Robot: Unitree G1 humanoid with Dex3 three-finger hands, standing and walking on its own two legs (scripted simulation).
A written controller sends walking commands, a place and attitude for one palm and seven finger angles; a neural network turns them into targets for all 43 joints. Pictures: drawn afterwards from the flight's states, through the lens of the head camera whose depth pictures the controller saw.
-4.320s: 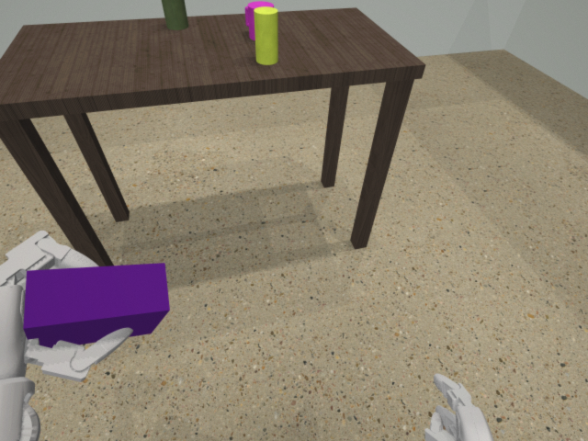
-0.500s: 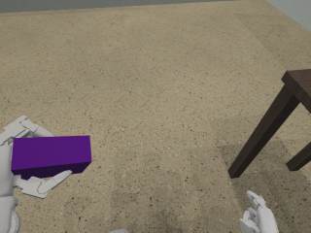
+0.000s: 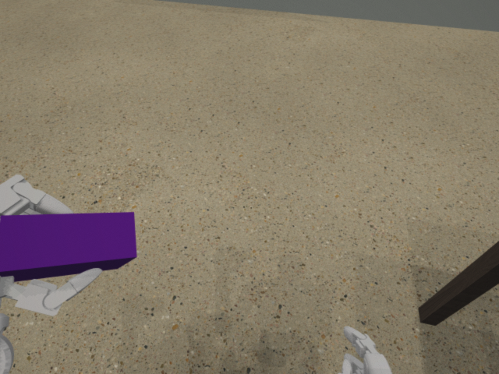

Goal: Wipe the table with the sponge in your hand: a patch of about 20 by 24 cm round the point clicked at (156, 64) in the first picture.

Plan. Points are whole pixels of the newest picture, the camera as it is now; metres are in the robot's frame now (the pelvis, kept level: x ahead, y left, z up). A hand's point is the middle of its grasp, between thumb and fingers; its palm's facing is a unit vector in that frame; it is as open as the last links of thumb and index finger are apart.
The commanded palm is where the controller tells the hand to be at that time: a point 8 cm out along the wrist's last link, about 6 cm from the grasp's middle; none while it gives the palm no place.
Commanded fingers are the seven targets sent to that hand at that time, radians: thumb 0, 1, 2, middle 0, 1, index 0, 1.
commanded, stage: walk to a spot facing it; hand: left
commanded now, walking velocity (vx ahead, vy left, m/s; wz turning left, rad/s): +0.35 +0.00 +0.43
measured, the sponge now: (89, 245) +0.22 +0.21 +0.17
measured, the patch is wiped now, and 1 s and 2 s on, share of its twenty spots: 0.00 0.00 0.00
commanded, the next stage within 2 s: turn to face it in 1.40 s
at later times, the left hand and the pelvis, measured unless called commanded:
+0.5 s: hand (26, 250) +0.20 +0.27 +0.18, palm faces +0.58 -0.66 -0.47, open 9.6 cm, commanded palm +0.14 +0.30 +0.18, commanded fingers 0.00 0.10 1.30 -1.20 -1.60 -1.20 -1.60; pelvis +0.05 -0.01 +0.00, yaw +13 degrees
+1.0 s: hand (76, 198) +0.29 +0.27 +0.16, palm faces +0.69 -0.58 -0.44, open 9.6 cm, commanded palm +0.22 +0.29 +0.18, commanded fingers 0.00 0.10 1.30 -1.20 -1.60 -1.20 -1.60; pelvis +0.17 -0.03 -0.02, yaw +22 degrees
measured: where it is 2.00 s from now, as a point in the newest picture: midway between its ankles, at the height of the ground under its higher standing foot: (253, 352)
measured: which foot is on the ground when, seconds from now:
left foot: down 0.00-0.04, up 0.06-0.50, down 0.52-0.90, up 0.92-1.00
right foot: up 0.00-0.02, down 0.04-0.52, up 0.54-0.88, down 0.90-1.00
